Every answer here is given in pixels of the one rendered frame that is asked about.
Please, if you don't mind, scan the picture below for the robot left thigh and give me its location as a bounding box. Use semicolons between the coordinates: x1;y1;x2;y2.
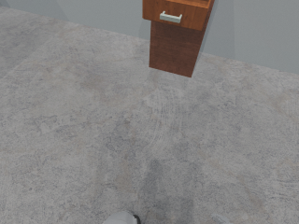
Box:
103;212;137;224

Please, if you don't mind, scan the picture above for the handle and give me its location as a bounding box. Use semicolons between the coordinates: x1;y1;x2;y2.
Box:
160;11;182;23

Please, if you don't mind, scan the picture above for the cabinet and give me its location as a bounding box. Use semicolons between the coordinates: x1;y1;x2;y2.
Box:
149;0;215;77

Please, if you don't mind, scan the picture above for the drawer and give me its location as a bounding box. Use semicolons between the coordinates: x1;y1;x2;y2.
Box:
142;0;211;31

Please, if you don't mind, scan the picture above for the robot right hand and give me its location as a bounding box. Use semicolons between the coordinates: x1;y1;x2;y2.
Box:
211;213;234;224

